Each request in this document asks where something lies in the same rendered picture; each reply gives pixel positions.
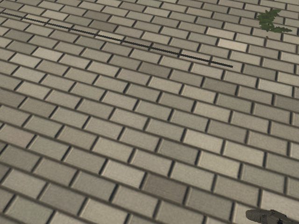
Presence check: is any right robot hand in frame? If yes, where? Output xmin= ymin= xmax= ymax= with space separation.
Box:
xmin=246 ymin=209 xmax=299 ymax=224

